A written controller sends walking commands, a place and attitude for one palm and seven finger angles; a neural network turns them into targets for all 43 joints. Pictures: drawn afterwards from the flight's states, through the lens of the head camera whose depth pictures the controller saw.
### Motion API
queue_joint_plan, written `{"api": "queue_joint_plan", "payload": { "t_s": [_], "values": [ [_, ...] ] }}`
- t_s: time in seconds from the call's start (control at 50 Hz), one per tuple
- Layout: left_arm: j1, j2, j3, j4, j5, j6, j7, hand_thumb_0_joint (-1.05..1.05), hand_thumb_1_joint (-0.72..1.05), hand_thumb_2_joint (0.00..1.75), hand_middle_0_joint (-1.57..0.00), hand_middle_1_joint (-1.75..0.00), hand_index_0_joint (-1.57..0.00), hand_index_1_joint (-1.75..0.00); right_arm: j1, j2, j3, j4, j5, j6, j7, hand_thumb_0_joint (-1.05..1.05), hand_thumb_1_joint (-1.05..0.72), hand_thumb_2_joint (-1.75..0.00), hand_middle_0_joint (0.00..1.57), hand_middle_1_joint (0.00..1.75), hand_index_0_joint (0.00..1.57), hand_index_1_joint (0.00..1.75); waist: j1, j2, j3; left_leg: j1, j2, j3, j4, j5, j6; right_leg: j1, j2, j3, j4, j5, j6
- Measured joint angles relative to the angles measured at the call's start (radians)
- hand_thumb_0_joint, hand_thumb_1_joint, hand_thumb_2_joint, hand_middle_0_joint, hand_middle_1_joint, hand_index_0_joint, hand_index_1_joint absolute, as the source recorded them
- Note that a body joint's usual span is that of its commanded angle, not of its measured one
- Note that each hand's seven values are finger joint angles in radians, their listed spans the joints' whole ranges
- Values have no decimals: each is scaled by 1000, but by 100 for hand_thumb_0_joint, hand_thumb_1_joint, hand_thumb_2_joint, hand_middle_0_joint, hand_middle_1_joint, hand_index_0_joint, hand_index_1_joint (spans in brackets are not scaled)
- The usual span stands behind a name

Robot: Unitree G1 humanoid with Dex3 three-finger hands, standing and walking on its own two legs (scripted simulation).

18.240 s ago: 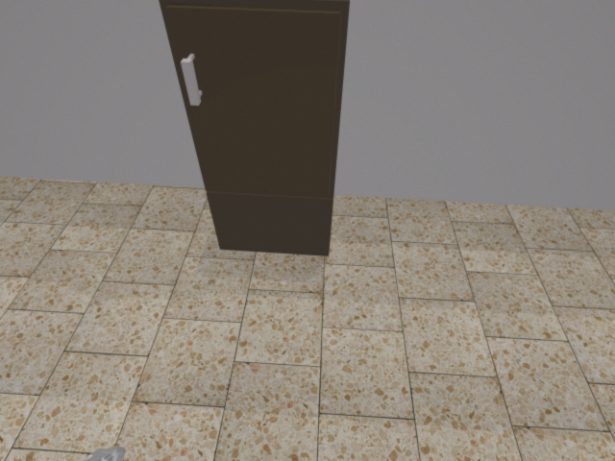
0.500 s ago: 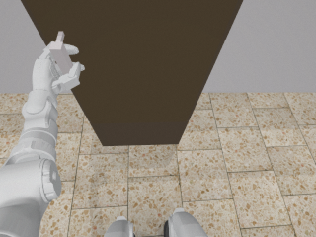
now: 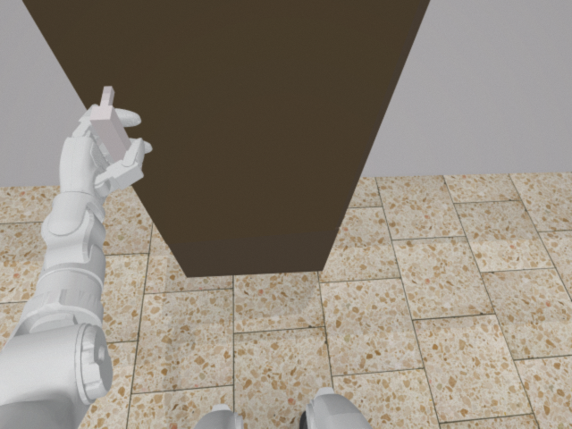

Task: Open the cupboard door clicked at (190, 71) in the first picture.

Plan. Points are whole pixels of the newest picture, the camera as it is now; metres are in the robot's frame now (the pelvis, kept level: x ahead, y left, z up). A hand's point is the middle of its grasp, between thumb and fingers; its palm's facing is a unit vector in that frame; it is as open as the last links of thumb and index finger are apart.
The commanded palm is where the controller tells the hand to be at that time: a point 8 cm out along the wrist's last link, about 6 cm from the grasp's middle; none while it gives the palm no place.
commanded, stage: pull the door open along its arc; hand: left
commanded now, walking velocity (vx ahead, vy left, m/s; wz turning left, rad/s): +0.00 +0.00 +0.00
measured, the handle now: (120, 133) +0.52 +0.21 +0.07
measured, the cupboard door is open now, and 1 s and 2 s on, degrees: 3 41 41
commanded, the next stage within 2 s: open thumb and fingers to let go in 0.70 s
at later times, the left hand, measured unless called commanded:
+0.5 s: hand (183, 270) +0.31 +0.11 +0.07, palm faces +0.36 -0.93 +0.05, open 6.1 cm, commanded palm +0.25 +0.14 +0.07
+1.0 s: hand (228, 312) +0.26 +0.05 +0.07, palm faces +0.44 -0.90 -0.02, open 6.7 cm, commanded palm +0.21 +0.10 +0.07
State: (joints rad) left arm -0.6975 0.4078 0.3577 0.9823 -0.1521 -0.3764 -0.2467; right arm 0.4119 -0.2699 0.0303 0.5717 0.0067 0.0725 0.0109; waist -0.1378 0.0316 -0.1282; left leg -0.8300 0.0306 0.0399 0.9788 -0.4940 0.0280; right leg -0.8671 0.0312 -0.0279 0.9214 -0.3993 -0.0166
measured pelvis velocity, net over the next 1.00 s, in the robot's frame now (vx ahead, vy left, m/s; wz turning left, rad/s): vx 0.00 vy -0.06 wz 0.09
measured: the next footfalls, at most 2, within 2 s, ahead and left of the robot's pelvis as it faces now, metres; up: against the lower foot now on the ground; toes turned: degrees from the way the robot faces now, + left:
none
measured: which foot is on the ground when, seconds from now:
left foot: down 0.00-1.00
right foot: down 0.00-1.00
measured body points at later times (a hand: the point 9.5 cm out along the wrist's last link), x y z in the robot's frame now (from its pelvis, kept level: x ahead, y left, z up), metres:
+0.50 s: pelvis +0.01 -0.01 +0.01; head +0.06 -0.02 +0.46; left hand +0.28 +0.15 +0.07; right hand +0.20 -0.21 -0.08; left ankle -0.02 +0.10 -0.68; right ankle +0.02 -0.11 -0.68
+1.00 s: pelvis +0.00 -0.06 +0.01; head +0.03 -0.08 +0.46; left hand +0.23 +0.10 +0.07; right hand +0.19 -0.26 -0.09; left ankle -0.02 +0.10 -0.68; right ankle +0.02 -0.11 -0.68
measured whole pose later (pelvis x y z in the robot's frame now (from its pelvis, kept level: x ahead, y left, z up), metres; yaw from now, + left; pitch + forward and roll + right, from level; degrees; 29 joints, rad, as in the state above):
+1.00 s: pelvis +0.00 -0.06 +0.01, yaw +5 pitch +9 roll +1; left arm 0.24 -0.08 -0.21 0.03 0.07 -0.26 0.50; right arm 0.21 -0.21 0.01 0.55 -0.07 -0.02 -0.01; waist 0.01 0.04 -0.12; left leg -0.62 0.01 -0.04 0.92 -0.47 -0.04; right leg -0.66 0.01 -0.11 0.94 -0.45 -0.09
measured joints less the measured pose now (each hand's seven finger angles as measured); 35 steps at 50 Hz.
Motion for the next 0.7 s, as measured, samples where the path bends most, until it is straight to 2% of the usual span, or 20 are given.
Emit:
{"api": "queue_joint_plan", "payload": {
  "t_s": [0.18, 0.28, 0.32, 0.4, 0.52, 0.6, 0.7],
  "values": [
    [317, -122, -87, -332, -60, 27, 12, 1, 68, 72, -35, -135, -35, -135, -30, 5, -17, -44, 21, -10, 11, 0, -91, -89, 20, 30, 20, 30, 50, 1, -20, 104, -5, 12, -67, 6, 0, 94, -2, 13, -50, -1, 3],
    [508, -246, -184, -558, -51, 42, 167, 1, 67, 72, -34, -135, -36, -133, -82, 17, -33, -60, 13, -41, 25, 0, -91, -89, 20, 30, 20, 30, 89, 6, -23, 149, -12, 10, -88, 8, -2, 138, -9, 12, -64, -5, 4],
    [571, -300, -232, -637, -30, 47, 258, 2, 67, 72, -34, -135, -36, -132, -108, 25, -35, -64, 5, -50, 31, 0, -91, -89, 20, 30, 19, 30, 103, 5, -21, 161, -16, 5, -88, 8, -3, 150, -13, 8, -59, -10, 3],
    [671, -398, -332, -757, 44, 56, 440, 2, 66, 75, -32, -135, -36, -131, -162, 44, -33, -69, -19, -62, 41, 0, -91, -89, 20, 30, 19, 30, 128, 2, -13, 172, -25, -10, -76, 6, -8, 165, -23, -8, -39, -24, -2],
    [789, -485, -475, -870, 168, 96, 650, 1, 67, 78, -31, -135, -36, -132, -210, 73, -21, -81, -48, -63, 40, 0, -91, -89, 20, 30, 20, 30, 153, 1, -8, 185, -33, -37, -56, 2, -20, 184, -33, -34, -10, -43, -15],
    [867, -507, -556, -930, 218, 135, 745, 0, 67, 78, -30, -135, -36, -133, -220, 90, -11, -83, -59, -61, 34, 0, -91, -89, 20, 30, 20, 30, 156, 7, -7, 202, -33, -50, -54, 2, -30, 204, -33, -47, -5, -50, -25],
    [959, -476, -617, -997, 243, 160, 766, 0, 66, 75, -32, -133, -34, -134, -213, 105, 1, -81, -63, -67, 25, 1, -91, -89, 20, 30, 20, 30, 146, 9, -6, 228, -27, -63, -60, 4, -45, 229, -28, -61, -4, -56, -41]
  ]
}}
